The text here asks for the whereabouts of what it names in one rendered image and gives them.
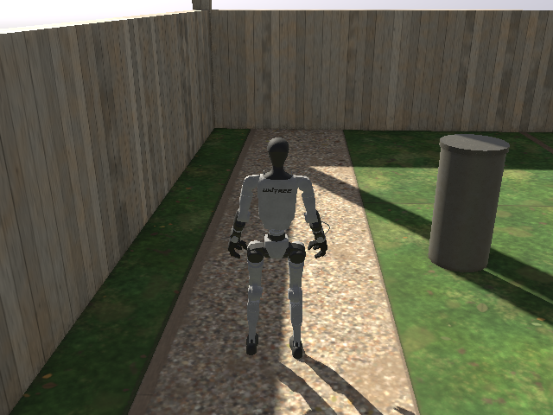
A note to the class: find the robot left forearm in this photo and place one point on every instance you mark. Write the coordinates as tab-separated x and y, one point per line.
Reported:
237	229

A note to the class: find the right robot hand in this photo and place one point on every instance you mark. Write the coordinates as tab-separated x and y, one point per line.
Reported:
316	245

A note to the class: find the robot torso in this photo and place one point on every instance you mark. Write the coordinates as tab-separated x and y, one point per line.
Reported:
276	209

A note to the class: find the right robot upper arm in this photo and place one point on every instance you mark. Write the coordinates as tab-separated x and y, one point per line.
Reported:
308	197

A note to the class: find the left robot foot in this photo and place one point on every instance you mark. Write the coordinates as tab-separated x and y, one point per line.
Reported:
251	348

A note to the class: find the left robot hand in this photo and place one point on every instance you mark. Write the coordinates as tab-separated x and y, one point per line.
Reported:
237	245

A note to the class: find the left robot upper arm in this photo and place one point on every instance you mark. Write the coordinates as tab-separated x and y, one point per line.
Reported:
250	182

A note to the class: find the robot right forearm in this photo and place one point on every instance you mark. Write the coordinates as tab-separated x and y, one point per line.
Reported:
318	230

